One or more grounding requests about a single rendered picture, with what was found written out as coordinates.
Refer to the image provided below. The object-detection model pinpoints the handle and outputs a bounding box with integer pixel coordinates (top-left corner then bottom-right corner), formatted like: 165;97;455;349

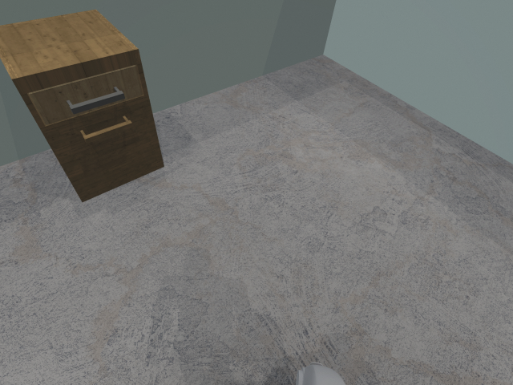
83;120;133;144
67;87;125;114

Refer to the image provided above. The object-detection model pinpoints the cabinet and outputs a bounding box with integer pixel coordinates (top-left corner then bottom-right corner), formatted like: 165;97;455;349
0;10;164;202

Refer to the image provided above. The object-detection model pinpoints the drawer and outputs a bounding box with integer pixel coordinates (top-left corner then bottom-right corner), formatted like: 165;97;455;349
28;65;143;125

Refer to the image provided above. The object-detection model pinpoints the right robot thigh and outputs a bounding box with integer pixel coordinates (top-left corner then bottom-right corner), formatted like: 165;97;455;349
296;365;345;385

